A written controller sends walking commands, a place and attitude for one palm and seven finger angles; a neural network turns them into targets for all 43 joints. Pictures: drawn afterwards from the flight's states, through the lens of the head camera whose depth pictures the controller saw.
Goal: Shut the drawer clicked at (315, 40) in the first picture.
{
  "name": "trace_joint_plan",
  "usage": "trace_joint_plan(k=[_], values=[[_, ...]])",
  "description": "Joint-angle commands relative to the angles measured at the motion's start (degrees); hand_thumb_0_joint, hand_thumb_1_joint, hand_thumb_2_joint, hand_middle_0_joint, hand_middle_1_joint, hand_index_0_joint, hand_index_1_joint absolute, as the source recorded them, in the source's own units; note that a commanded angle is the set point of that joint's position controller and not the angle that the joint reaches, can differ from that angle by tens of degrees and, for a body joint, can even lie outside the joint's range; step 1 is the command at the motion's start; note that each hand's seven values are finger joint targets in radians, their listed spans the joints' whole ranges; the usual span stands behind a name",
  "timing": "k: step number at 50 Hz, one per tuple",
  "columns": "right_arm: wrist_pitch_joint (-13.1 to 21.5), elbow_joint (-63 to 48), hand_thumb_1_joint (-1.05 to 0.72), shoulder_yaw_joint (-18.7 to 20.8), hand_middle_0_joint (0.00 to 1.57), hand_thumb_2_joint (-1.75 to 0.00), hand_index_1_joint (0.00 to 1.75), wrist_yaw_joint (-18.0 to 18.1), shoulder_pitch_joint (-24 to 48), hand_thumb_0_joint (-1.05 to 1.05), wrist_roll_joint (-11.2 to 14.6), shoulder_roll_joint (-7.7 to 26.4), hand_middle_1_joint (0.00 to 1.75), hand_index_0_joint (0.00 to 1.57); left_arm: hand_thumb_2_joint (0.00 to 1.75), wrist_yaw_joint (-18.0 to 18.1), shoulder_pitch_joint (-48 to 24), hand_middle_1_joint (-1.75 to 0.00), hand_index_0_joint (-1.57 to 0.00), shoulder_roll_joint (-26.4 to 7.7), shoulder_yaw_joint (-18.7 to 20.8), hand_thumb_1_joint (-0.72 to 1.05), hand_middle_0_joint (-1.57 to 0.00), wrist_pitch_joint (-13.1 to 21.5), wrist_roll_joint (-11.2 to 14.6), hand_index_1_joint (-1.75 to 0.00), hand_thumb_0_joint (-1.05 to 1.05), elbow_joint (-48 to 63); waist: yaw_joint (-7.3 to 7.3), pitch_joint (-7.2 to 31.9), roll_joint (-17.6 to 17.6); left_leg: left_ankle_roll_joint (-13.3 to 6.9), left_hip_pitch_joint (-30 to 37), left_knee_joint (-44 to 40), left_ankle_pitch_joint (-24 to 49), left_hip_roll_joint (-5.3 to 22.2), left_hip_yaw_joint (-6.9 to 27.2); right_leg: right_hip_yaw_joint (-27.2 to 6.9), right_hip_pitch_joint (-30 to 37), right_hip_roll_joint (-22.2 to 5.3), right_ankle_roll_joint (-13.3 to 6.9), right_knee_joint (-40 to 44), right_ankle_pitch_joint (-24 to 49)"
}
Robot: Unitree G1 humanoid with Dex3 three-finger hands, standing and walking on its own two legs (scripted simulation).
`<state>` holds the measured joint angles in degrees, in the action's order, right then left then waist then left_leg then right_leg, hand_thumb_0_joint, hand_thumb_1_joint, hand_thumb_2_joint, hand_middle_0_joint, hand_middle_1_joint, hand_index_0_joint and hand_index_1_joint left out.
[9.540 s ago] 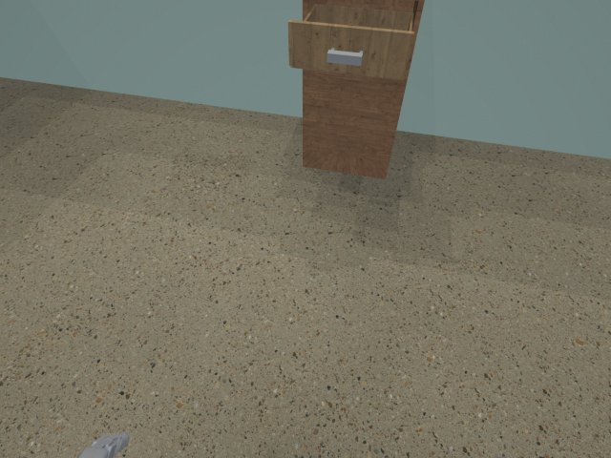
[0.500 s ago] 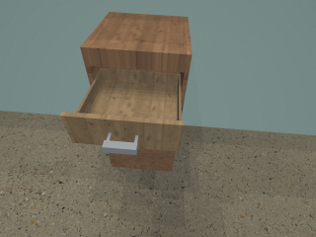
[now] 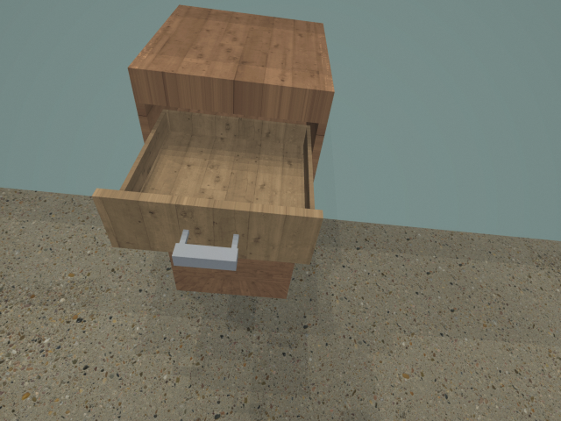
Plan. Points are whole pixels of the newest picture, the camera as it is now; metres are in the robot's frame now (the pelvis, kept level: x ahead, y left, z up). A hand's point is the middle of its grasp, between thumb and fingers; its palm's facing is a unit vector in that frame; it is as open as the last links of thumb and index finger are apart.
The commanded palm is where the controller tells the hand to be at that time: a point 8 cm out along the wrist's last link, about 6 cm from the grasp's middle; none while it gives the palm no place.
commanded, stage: shuffle to correct the standing spot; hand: left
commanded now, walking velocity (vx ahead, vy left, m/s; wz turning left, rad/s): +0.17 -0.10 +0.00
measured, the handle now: (208, 246) +0.40 +0.16 -0.02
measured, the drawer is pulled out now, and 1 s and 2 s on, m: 0.30 0.30 0.30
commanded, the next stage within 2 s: come to a stop and stand still in 0.34 s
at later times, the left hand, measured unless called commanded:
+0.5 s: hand (223, 366) +0.25 +0.11 -0.16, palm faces -0.06 -0.99 -0.15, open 7.4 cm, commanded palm none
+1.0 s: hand out of the picture +0.12 +0.14 -0.18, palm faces +0.06 -0.96 -0.27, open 7.3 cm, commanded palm none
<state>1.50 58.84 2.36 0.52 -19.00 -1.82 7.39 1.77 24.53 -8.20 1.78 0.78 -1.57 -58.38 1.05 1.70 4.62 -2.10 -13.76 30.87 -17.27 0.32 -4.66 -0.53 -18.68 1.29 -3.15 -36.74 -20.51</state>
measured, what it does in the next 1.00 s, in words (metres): walks ahead: right foot, then left foot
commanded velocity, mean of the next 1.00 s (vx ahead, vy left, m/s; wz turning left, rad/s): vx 0.00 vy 0.00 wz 0.00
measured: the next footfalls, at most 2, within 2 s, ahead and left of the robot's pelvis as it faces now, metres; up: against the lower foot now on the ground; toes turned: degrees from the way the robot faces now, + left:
right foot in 0.48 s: +0.20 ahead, -0.18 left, +0.00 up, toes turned -4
left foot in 0.74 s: +0.20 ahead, +0.03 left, +0.00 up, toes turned +7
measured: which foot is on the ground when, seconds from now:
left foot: down 0.00-0.48, up 0.50-0.72, down 0.74-1.00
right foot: up 0.00-0.46, down 0.48-0.76, up 0.78-0.96, down 0.98-1.00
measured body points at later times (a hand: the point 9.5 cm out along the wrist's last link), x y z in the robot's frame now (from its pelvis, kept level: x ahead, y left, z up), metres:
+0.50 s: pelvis +0.10 -0.05 -0.01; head +0.14 -0.05 +0.44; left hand +0.25 +0.16 -0.14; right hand -0.01 -0.24 -0.16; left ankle +0.00 +0.09 -0.71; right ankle +0.16 -0.17 -0.74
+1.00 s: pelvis +0.10 -0.06 -0.01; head +0.13 -0.06 +0.44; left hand +0.11 +0.19 -0.16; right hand +0.23 -0.27 -0.15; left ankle +0.16 +0.03 -0.73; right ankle +0.06 -0.19 -0.73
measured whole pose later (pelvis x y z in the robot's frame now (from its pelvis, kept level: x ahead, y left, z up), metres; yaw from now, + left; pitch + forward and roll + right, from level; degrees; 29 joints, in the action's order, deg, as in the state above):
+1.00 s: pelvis +0.10 -0.06 -0.01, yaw +1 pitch +0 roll +1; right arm -1.0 50.6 1.2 -0.3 -7.5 -0.9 9.4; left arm 2.6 16.4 -11.8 0.5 -0.7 -0.9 -54.2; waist 2.7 -4.3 0.0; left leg -3.8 -22.8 36.5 -13.7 -0.2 -7.9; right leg 0.2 -14.1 -2.7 0.2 -37.3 -21.0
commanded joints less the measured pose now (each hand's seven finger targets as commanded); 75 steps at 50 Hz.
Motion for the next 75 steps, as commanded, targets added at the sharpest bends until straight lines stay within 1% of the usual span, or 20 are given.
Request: trace_joint_plan(k=[1,6,14,18,21,24,26,28,35,38,45,46,51,52,55,60,63,66,70,75], values=[[0.3,0.5,-0.90,0.0,0.20,-0.90,0.30,1.5,-11.1,0.00,-0.5,7.2,0.30,0.20,0.90,-0.5,-6.4,-0.30,-0.20,-4.2,1.2,0.90,-0.20,-0.1,-0.9,-0.30,0.00,6.6,-3.84,-10.7,-15.1,-10.5,4.5,-21.7,-8.1,20.4,27.7,-2.2,-24.7,-1.9,-0.3,-30.2,-6.5],[2.6,-0.4,-0.90,-0.8,0.20,-0.90,0.30,1.6,-7.5,0.00,-0.3,5.9,0.30,0.20,0.90,-2.3,-8.8,-0.30,-0.20,-4.1,1.0,0.90,-0.20,-0.3,-0.3,-0.30,0.00,6.6,-0.68,-10.6,-8.6,-10.7,3.5,-21.5,0.6,16.5,19.0,-1.2,-25.8,-4.1,0.9,-38.7,2.7],[2.6,2.2,-0.90,-0.8,0.20,-0.90,0.30,1.5,-15.7,0.00,-0.8,5.7,0.30,0.20,0.90,-2.6,-20.2,-0.30,-0.20,-2.5,-0.4,0.90,-0.20,-0.5,-0.1,-0.30,0.00,10.8,-4.77,-8.9,-9.0,-10.6,12.6,-16.7,19.4,17.4,14.0,2.5,-28.9,-6.2,2.0,-30.1,1.0],[2.1,1.8,-0.90,-0.8,0.20,-0.90,0.30,1.2,-14.2,0.00,-0.7,6.4,0.30,0.20,0.90,-2.7,-22.8,-0.30,-0.20,-1.6,-0.8,0.90,-0.20,-0.1,0.4,-0.30,0.00,11.7,-5.49,-7.2,-12.4,-8.1,9.2,-12.8,28.5,15.6,9.3,5.3,-17.0,-5.1,1.2,-16.4,-0.9],[1.4,0.9,-0.90,-0.5,0.20,-0.90,0.30,1.1,-10.5,0.00,0.7,8.3,0.30,0.20,0.90,-2.2,-9.8,-0.30,-0.20,-3.8,0.1,0.90,-0.20,1.0,0.9,-0.30,0.00,7.5,0.78,1.1,-10.0,-4.0,4.3,0.8,40.3,11.7,4.7,8.1,9.2,-0.5,0.3,4.8,6.2],[0.6,-1.6,-0.90,-1.0,0.20,-0.90,0.30,1.0,-9.9,0.00,2.0,2.4,0.30,0.20,0.90,-0.3,0.8,-0.30,-0.20,-13.8,2.0,0.90,-0.20,1.8,1.4,-0.30,0.00,3.2,3.03,10.3,6.6,1.5,-17.7,37.7,-18.5,0.2,2.2,-19.6,29.1,-26.0,-10.7,12.8,51.2],[0.1,-2.3,-0.90,-2.1,0.20,-0.90,0.30,1.0,-7.8,0.00,1.7,-1.8,0.30,0.20,0.90,0.1,-7.5,-0.30,-0.20,-11.9,1.0,0.90,-0.20,1.2,0.7,-0.30,0.00,5.0,-1.08,-4.7,-3.1,1.4,-17.3,39.1,-18.0,2.9,3.1,-13.0,9.2,-24.6,-12.0,14.6,47.6],[-1.9,0.1,-0.90,-1.7,0.20,-0.90,0.30,1.2,-10.2,0.00,1.8,-0.6,0.30,0.20,0.90,0.4,-15.7,-0.30,-0.20,-7.6,0.0,0.90,-0.20,1.6,0.2,-0.30,0.00,6.5,-4.55,-4.4,5.7,3.1,-9.7,33.8,-13.1,5.2,4.3,-10.2,0.1,-20.5,-9.6,17.0,41.7],[-2.4,-1.8,-0.90,-0.3,0.20,-0.90,0.30,0.9,-8.1,0.00,2.2,2.5,0.30,0.20,0.90,0.7,-13.4,-0.30,-0.20,-8.6,1.7,0.90,-0.20,-0.9,1.2,-0.30,0.00,8.1,-3.43,-0.2,-1.1,4.5,5.0,-4.0,8.4,1.9,-0.5,-4.1,1.3,-15.1,-5.0,7.4,31.5],[-2.3,-6.4,-0.90,0.5,0.20,-0.90,0.30,1.4,-1.0,0.00,0.9,8.2,0.30,0.20,0.90,0.7,-11.1,-0.30,-0.20,-5.1,1.0,0.90,-0.20,-2.8,1.8,-0.30,0.00,8.9,-0.22,-2.8,-15.7,-5.1,-2.4,-11.5,30.2,16.6,12.3,2.2,2.0,-5.1,1.5,-2.8,-3.3],[-2.3,-9.4,-0.90,0.1,0.20,-0.90,0.30,1.3,7.3,0.00,0.8,8.8,0.30,0.20,0.90,0.9,-7.2,-0.30,-0.20,-5.1,-0.5,0.90,-0.20,-3.5,0.7,-0.30,0.00,7.1,0.68,1.5,-8.3,-9.2,6.4,-9.4,29.7,13.7,9.4,2.3,0.4,-5.5,3.8,-6.8,-7.5],[-0.8,-10.1,-0.90,1.8,0.20,-0.90,0.30,1.0,10.0,0.00,1.4,14.5,0.30,0.20,0.90,2.0,-2.4,-0.30,-0.20,-7.6,-0.7,0.90,-0.20,-0.6,1.0,-0.30,0.00,3.6,0.91,7.7,-13.3,-6.4,15.0,6.1,48.9,14.1,10.2,-2.7,-3.9,-6.6,3.1,2.2,0.1],[-1.0,-12.8,-0.90,0.4,0.20,-0.90,0.30,-0.9,4.8,0.00,1.1,6.5,0.30,0.20,0.90,1.6,-5.5,-0.30,-0.20,-14.1,0.5,0.90,-0.20,2.2,-0.1,-0.30,0.00,8.9,-3.27,6.6,2.5,0.6,-3.9,2.9,2.0,-2.1,-1.1,-8.5,14.9,-14.2,-2.8,-0.6,61.0],[-0.9,-11.5,-0.90,0.5,0.20,-0.90,0.30,-0.7,2.0,0.00,1.1,8.3,0.30,0.20,0.90,1.9,-6.0,-0.30,-0.20,-13.0,0.6,0.90,-0.20,1.8,0.3,-0.30,0.00,9.0,-4.10,8.0,7.5,-0.8,2.1,0.4,12.7,1.0,0.0,-6.3,11.4,-11.9,-1.6,-3.2,53.5],[-0.9,-10.2,-0.90,1.1,0.20,-0.90,0.30,0.0,2.1,0.00,1.1,12.6,0.30,0.20,0.90,1.5,-5.0,-0.30,-0.20,-8.0,-0.4,0.90,-0.20,-0.4,1.1,-0.30,0.00,9.3,-2.80,3.8,-14.3,-10.1,7.9,-6.9,33.6,16.2,16.5,1.4,-3.5,-1.8,3.4,-15.3,-14.3],[-3.1,-11.8,-0.90,0.6,0.20,-0.90,0.30,-0.8,11.6,0.00,0.7,10.8,0.30,0.20,0.90,0.7,3.3,-0.30,-0.20,-6.9,-0.6,0.90,-0.20,-1.7,-0.2,-0.30,0.00,5.6,2.65,-9.7,-5.6,-3.0,-20.9,-10.3,-20.8,6.9,9.2,-0.9,5.7,-3.6,1.1,2.9,-6.8],[-5.4,-11.2,-0.90,1.6,0.20,-0.90,0.30,-1.0,6.4,0.00,1.0,8.2,0.30,0.20,0.90,0.9,-5.3,-0.30,-0.20,-13.8,0.4,0.90,-0.20,-1.4,-0.1,-0.30,0.00,9.8,-1.67,-9.4,9.3,2.4,-3.7,21.3,-8.0,-1.9,0.9,-24.9,-21.4,-20.0,-8.1,30.7,-34.8],[-5.0,-7.3,-0.90,1.9,0.20,-0.90,0.30,-1.2,-2.2,0.00,0.6,7.8,0.30,0.20,0.90,1.4,-15.3,-0.30,-0.20,-13.0,1.2,0.90,-0.20,-0.9,-0.4,-0.30,0.00,12.9,-5.86,-7.6,6.6,2.2,-1.3,36.0,-4.6,-1.3,3.5,-13.8,-23.6,-15.4,-6.9,25.1,-15.7],[-3.5,-6.5,-0.90,1.0,0.20,-0.90,0.30,-0.8,-4.1,0.00,1.1,5.9,0.30,0.20,0.90,1.4,-10.0,-0.30,-0.20,-13.1,2.0,0.90,-0.20,-1.8,-0.6,-0.30,0.00,11.2,-2.47,-7.0,5.7,1.6,0.1,9.3,-7.9,-0.8,1.4,-9.5,-13.1,-12.1,-3.8,16.6,-11.8],[-2.2,-4.3,-0.90,-0.1,0.20,-0.90,0.30,1.3,-6.4,0.00,-0.1,5.1,0.30,0.20,0.90,1.8,-3.6,-0.30,-0.20,-4.6,0.3,0.90,-0.20,-2.3,1.1,-0.30,0.00,9.1,-0.91,-7.1,-17.7,-2.4,-6.3,-15.1,20.0,8.8,9.1,0.4,-5.4,2.0,3.0,-26.5,-7.8]])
